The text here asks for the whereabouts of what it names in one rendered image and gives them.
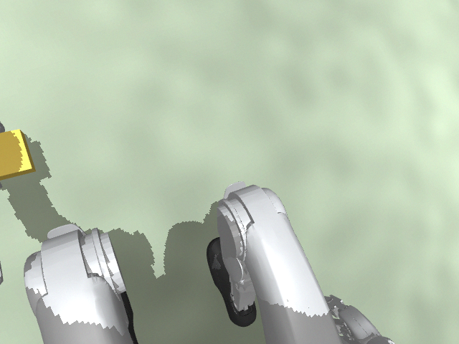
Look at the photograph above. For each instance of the right robot foot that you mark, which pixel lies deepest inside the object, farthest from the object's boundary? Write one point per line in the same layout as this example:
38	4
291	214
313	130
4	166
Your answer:
221	280

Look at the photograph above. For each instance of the left robot foot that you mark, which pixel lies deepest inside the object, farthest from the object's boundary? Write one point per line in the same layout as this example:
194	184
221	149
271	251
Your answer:
129	313

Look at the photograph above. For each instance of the right robot hand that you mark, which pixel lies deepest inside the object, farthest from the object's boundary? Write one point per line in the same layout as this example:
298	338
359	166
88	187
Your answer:
352	324

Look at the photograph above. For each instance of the small box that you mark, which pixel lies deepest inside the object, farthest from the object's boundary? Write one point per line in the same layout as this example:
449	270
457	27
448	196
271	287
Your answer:
15	158

